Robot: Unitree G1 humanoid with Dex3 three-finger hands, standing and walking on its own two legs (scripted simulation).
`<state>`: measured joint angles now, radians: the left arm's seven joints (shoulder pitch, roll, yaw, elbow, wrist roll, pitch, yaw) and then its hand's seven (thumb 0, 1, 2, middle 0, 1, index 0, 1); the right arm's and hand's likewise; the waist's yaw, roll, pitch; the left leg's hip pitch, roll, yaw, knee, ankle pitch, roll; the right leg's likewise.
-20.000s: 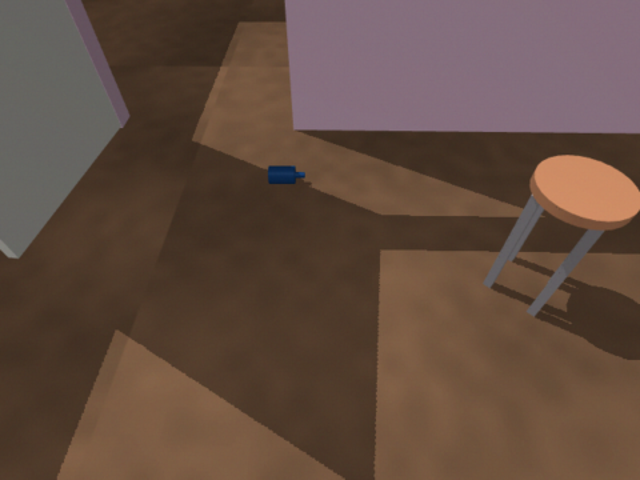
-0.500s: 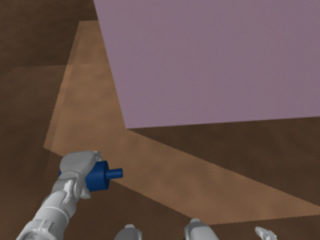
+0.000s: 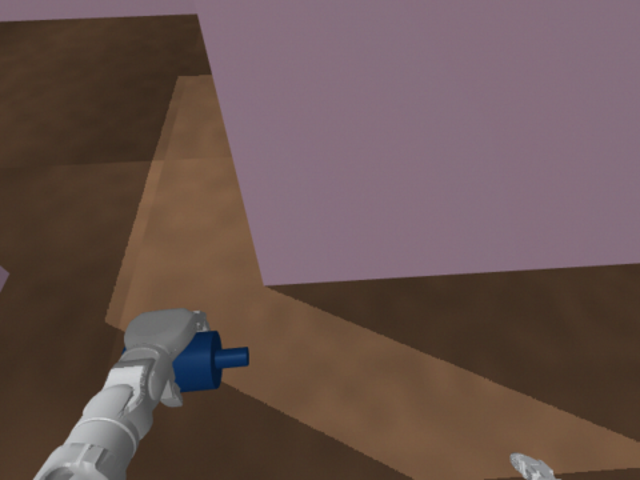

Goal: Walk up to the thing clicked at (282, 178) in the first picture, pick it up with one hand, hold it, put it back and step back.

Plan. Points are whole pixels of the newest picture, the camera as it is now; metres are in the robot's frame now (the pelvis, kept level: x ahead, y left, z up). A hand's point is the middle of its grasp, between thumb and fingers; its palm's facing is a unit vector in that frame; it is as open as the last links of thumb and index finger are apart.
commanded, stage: hold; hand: left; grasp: from above
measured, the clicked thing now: (190, 361) +0.31 +0.20 -0.10
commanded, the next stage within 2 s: crouch in 1.70 s
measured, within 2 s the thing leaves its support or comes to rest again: neither
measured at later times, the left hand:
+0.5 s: hand (166, 356) +0.30 +0.22 -0.05, palm faces -0.48 -0.05 -0.88, open 10.9 cm
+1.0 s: hand (162, 369) +0.28 +0.21 -0.03, palm faces -0.47 -0.05 -0.88, open 10.9 cm
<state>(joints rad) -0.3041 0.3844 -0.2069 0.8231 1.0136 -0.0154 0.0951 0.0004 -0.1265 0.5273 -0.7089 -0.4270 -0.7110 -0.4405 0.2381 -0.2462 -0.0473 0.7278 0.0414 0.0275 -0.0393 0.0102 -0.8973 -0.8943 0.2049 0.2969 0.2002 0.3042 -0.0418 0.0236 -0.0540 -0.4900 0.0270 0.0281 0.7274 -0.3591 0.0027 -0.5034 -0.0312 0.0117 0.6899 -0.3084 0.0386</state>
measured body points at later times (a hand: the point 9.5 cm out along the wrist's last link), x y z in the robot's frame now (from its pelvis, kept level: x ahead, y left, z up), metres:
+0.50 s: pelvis +0.00 +0.00 +0.01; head +0.02 -0.01 +0.46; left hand +0.32 +0.22 +0.00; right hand +0.11 -0.27 -0.10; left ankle +0.00 +0.11 -0.72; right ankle +0.02 -0.15 -0.72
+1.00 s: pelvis -0.02 -0.01 +0.02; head -0.01 -0.02 +0.47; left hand +0.30 +0.21 +0.02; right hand +0.12 -0.27 -0.09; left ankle +0.00 +0.11 -0.72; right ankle +0.02 -0.15 -0.72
